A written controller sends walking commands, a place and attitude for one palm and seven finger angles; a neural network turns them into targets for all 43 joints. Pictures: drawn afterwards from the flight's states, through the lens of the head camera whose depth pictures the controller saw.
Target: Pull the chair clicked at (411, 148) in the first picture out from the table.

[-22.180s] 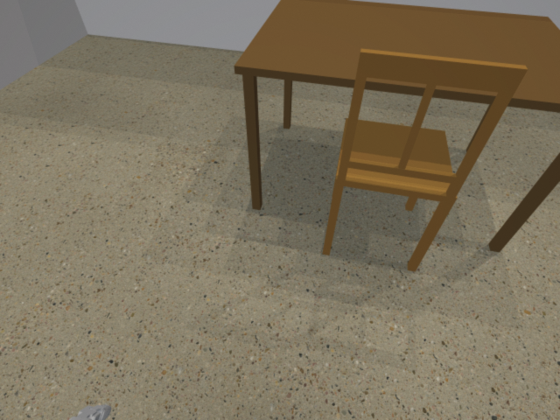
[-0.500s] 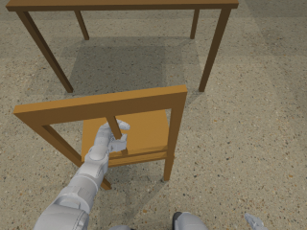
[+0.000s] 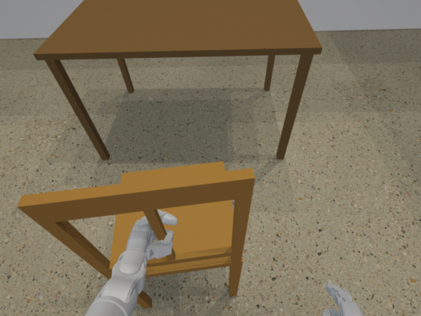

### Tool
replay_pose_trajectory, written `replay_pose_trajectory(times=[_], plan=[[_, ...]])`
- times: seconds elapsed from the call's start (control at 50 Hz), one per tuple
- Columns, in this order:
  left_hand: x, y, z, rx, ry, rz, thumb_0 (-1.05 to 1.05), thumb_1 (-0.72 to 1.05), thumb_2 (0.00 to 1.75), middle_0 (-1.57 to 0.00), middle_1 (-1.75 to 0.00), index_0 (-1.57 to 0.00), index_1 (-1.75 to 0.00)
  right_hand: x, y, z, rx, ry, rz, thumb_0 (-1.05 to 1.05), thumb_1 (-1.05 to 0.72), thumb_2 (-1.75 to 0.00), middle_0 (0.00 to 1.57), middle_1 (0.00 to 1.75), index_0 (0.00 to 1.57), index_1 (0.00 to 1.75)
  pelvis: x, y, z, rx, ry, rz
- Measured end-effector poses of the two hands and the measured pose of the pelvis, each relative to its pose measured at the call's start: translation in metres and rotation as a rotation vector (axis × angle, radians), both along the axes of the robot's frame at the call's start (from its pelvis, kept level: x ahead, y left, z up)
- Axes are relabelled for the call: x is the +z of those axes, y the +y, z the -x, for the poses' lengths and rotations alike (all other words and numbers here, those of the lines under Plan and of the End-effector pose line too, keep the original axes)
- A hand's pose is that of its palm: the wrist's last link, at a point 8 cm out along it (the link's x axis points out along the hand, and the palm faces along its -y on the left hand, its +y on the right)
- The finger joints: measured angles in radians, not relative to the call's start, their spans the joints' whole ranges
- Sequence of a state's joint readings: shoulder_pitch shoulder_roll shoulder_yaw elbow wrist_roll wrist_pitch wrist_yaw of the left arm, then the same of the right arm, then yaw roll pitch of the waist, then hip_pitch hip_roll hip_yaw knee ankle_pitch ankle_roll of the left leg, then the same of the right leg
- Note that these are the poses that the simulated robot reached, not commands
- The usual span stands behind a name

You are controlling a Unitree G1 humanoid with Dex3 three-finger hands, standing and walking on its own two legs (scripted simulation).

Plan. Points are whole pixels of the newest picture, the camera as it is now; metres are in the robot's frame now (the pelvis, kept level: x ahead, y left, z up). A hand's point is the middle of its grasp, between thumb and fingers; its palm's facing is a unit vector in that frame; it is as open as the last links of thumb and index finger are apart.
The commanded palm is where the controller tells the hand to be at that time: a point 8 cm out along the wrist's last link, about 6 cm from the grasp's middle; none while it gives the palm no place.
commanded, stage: stop walking, hand still on the chair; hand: left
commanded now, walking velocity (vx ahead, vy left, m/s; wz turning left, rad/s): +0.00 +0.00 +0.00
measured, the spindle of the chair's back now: (162, 236) +0.30 +0.13 -0.09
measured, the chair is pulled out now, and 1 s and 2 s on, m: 0.61 0.61 0.61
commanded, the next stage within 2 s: open the thumb and straighten the fingers in 0.24 s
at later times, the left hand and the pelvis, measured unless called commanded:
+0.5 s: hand (165, 241) +0.28 +0.11 -0.06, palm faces -0.06 -0.99 -0.15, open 6.0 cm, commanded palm +0.26 +0.17 -0.04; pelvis +0.00 +0.00 -0.01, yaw +1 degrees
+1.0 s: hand (162, 242) +0.28 +0.12 -0.07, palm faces -0.06 -0.98 -0.17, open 16.4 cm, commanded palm +0.27 +0.17 -0.04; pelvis +0.01 +0.01 -0.03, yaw +2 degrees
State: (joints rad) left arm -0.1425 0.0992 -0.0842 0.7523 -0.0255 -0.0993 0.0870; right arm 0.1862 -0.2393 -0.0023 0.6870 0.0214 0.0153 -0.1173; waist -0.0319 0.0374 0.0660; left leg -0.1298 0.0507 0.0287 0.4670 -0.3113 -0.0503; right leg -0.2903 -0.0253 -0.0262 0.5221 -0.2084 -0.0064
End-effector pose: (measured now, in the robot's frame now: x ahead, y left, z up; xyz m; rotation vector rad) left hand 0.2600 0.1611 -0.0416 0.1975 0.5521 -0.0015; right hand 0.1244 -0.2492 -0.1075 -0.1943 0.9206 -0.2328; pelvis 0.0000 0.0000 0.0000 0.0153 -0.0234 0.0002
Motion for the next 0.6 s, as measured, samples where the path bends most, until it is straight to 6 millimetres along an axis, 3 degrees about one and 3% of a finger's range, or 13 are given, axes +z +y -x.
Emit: replay_pose_trajectory(times=[0.16, 0.42, 0.5, 0.6], plan=[[0.000, 0.000, 0.000, 0.002, 0.001, 0.005, 0.04, 0.69, 0.79, -0.22, -1.19, -0.49, -1.45, 0.008, 0.001, -0.010, 0.004, -0.021, 0.008, 0.00, -0.91, -0.90, 0.20, 0.30, 0.20, 0.30, 0.001, 0.000, -0.002, -0.001, 0.002, 0.003], [-0.001, 0.002, -0.001, 0.006, -0.006, 0.031, 0.04, 0.67, 0.78, -0.22, -1.22, -0.49, -1.45, 0.000, 0.011, 0.011, -0.013, 0.026, -0.046, 0.01, -0.91, -0.90, 0.20, 0.30, 0.21, 0.30, -0.001, 0.002, -0.001, 0.013, 0.050, 0.001], [0.000, 0.005, -0.004, -0.009, -0.038, 0.039, 0.03, 0.56, 0.73, -0.28, -1.28, -0.49, -1.45, -0.003, 0.006, 0.014, 0.003, 0.007, -0.047, 0.01, -0.91, -0.90, 0.20, 0.30, 0.21, 0.30, -0.008, 0.004, 0.001, 0.020, 0.098, -0.001], [-0.002, 0.008, -0.009, -0.020, -0.036, 0.040, 0.01, 0.21, 0.56, -0.35, -1.32, -0.49, -1.44, -0.008, 0.002, 0.011, 0.019, -0.017, -0.031, 0.01, -0.91, -0.90, 0.20, 0.30, 0.20, 0.30, -0.017, 0.009, 0.002, 0.021, 0.139, 0.000]])
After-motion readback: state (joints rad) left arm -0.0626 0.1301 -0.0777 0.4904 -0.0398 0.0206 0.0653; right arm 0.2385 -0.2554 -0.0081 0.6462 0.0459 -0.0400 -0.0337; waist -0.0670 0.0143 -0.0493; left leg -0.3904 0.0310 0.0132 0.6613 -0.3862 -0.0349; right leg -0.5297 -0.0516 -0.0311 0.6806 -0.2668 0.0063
